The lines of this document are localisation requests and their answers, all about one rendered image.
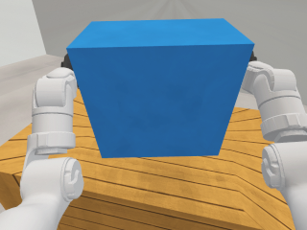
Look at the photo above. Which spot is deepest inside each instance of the left robot forearm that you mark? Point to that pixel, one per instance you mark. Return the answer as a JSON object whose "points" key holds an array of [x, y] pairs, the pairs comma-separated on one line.
{"points": [[52, 112]]}

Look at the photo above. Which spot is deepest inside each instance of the left robot hand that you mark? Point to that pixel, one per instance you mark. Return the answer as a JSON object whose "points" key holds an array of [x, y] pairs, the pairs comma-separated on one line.
{"points": [[67, 64]]}

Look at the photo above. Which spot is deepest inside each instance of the robot left upper arm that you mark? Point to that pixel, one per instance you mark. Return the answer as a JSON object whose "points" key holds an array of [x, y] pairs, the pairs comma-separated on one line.
{"points": [[47, 188]]}

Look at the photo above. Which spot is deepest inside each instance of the robot right upper arm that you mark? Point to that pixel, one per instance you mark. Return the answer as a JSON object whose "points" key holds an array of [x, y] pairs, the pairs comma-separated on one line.
{"points": [[284, 168]]}

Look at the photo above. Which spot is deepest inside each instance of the right robot forearm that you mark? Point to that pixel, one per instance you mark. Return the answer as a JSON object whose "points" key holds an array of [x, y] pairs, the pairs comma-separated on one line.
{"points": [[283, 116]]}

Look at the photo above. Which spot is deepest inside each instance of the pedestal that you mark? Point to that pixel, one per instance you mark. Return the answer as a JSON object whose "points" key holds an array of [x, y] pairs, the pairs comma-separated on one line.
{"points": [[211, 192]]}

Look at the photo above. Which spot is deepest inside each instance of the right robot hand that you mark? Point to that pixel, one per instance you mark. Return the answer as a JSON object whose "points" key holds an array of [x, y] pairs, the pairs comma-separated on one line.
{"points": [[252, 57]]}

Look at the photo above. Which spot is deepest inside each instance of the carton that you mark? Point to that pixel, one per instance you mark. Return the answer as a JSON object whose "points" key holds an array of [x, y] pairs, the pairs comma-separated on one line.
{"points": [[160, 88]]}

